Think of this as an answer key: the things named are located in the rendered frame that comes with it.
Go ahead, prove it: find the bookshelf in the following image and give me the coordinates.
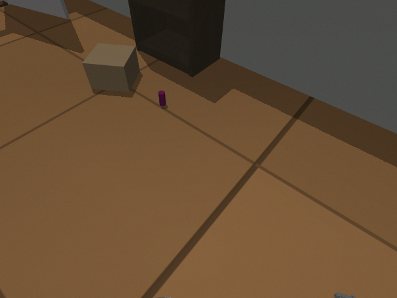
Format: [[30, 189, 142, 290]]
[[128, 0, 226, 77]]

